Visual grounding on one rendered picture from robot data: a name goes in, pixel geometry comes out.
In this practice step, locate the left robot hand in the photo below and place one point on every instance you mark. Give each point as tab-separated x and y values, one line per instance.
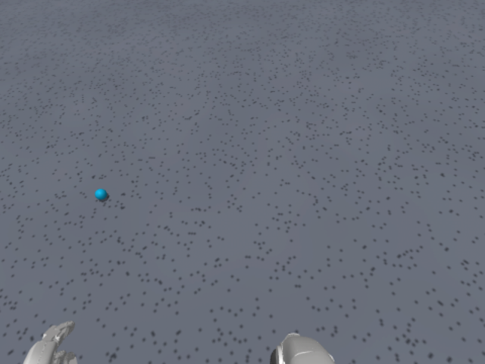
45	351

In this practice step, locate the ball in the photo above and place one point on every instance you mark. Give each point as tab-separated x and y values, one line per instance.
100	194

